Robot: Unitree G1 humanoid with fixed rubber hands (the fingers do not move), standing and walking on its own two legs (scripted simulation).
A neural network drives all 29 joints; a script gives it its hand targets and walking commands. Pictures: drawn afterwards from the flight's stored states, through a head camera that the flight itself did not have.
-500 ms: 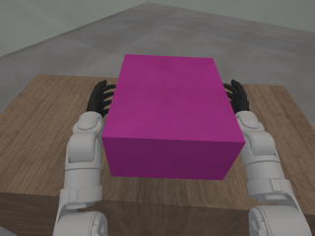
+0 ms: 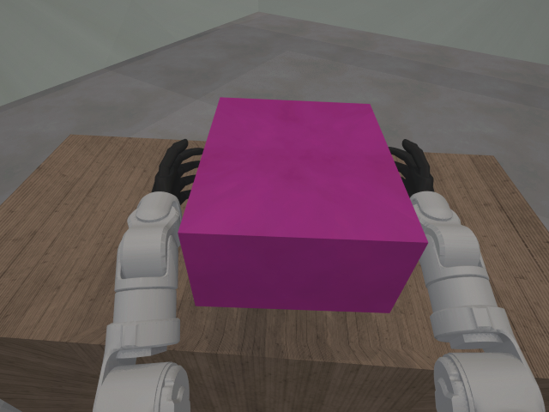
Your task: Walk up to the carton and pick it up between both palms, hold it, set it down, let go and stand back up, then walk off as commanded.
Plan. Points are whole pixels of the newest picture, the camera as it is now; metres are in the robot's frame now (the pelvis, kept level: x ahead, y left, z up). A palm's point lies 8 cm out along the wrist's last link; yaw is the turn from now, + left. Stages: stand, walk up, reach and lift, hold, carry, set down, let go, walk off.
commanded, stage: hold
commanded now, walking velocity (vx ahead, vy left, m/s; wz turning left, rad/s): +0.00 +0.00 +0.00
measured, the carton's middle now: (294, 191) +0.38 -0.01 +0.15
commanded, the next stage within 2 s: none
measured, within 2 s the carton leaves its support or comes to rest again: neither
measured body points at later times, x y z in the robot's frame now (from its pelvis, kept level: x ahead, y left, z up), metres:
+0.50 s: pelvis +0.01 +0.00 +0.00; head -0.03 +0.01 +0.45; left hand +0.37 +0.18 +0.18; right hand +0.38 -0.18 +0.17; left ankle +0.00 +0.11 -0.75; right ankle +0.02 -0.12 -0.75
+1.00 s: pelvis +0.00 +0.00 +0.00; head -0.04 +0.01 +0.45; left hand +0.37 +0.17 +0.18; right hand +0.38 -0.18 +0.17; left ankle +0.00 +0.10 -0.75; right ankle +0.02 -0.12 -0.75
